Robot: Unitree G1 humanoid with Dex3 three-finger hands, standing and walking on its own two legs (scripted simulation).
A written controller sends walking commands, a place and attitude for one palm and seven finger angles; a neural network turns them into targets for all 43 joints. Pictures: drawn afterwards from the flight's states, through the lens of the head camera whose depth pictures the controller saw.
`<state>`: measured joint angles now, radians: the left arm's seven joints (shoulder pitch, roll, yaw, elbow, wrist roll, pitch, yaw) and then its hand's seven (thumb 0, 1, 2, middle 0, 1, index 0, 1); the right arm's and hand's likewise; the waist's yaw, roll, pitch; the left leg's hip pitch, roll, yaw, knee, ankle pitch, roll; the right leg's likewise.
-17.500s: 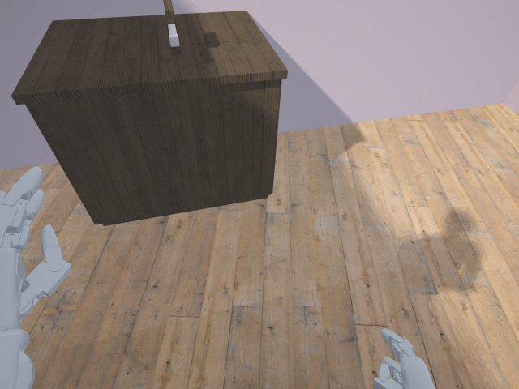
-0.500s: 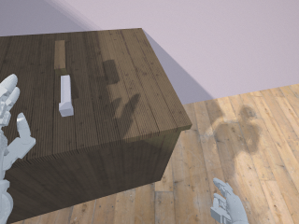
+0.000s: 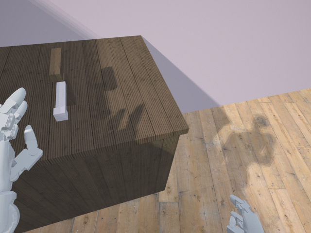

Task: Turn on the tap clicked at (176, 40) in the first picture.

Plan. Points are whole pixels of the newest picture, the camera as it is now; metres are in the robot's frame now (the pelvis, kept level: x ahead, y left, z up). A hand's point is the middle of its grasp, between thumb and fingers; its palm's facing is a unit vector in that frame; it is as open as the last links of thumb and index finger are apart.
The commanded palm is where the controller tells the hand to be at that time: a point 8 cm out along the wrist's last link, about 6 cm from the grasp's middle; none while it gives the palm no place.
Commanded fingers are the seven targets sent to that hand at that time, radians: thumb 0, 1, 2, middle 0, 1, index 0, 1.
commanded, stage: come to a stop and stand still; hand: left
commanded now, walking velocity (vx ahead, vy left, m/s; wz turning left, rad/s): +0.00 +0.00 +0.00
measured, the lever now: (60, 113) +0.37 +0.29 +0.08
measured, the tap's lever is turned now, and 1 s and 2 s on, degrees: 0 0 0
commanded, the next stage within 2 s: look again from close up in 0.76 s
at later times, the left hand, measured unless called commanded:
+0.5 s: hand (37, 138) +0.26 +0.28 +0.13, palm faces +0.32 -0.82 -0.47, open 7.4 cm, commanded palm +0.19 +0.30 +0.18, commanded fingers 0.00 0.90 0.90 -0.20 -0.30 -0.20 -0.30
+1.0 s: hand (23, 151) +0.22 +0.28 +0.15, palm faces +0.40 -0.85 -0.35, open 7.4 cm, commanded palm +0.16 +0.31 +0.18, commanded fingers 0.00 0.90 0.90 -0.20 -0.30 -0.20 -0.30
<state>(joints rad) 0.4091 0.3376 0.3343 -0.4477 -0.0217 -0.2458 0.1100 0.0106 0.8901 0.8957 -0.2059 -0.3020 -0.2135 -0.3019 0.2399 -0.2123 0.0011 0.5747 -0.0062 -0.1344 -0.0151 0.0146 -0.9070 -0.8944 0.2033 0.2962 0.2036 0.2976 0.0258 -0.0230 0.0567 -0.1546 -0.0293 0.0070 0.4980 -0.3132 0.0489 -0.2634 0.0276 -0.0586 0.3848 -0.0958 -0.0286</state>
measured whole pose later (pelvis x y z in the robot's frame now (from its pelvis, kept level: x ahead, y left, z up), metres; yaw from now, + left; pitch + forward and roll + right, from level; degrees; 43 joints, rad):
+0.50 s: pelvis +0.04 +0.01 -0.01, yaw +3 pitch +4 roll -1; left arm 0.43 0.47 0.36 -0.39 -0.09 -0.30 0.08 0.01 0.89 0.89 -0.21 -0.30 -0.22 -0.30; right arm 0.24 -0.24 0.02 0.59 0.00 -0.16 0.04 0.01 -0.91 -0.89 0.20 0.30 0.20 0.30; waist 0.04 -0.01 0.07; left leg -0.23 -0.07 -0.03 0.53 -0.37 0.06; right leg -0.37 -0.01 -0.06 0.52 -0.22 -0.01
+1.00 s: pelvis +0.02 +0.02 +0.00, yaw +3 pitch +1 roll -1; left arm 0.42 0.38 0.33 -0.46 -0.09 -0.20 0.10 0.01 0.89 0.90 -0.21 -0.30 -0.21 -0.30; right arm 0.16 -0.22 0.02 0.57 0.01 -0.13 0.02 0.01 -0.91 -0.89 0.20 0.30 0.20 0.30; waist 0.05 -0.03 0.07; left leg -0.18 -0.09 -0.02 0.49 -0.32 0.08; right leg -0.32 -0.02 -0.06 0.46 -0.16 0.01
